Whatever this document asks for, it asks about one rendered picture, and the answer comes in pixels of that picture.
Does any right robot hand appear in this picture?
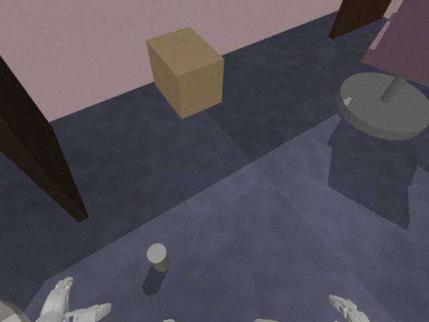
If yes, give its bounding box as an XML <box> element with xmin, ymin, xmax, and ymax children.
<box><xmin>328</xmin><ymin>295</ymin><xmax>370</xmax><ymax>322</ymax></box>

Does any left robot hand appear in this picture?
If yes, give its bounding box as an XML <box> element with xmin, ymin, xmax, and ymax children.
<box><xmin>40</xmin><ymin>277</ymin><xmax>111</xmax><ymax>322</ymax></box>

